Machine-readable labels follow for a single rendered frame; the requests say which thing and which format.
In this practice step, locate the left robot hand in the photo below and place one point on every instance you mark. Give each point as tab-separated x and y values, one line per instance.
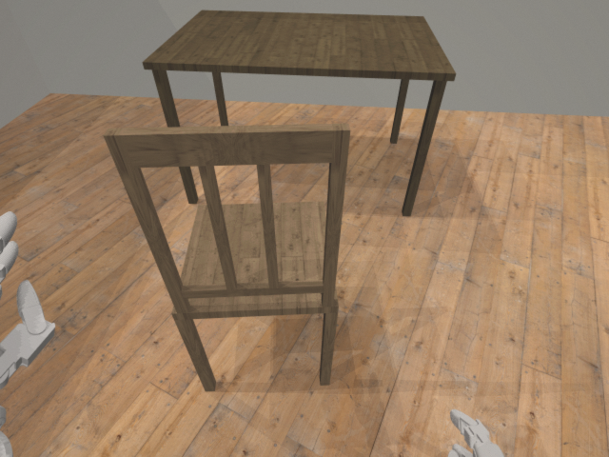
25	341

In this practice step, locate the table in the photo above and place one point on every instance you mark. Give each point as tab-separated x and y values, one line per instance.
312	44

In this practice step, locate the right robot hand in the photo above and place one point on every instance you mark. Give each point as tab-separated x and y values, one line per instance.
475	435

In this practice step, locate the chair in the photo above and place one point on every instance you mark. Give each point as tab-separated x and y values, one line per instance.
243	260

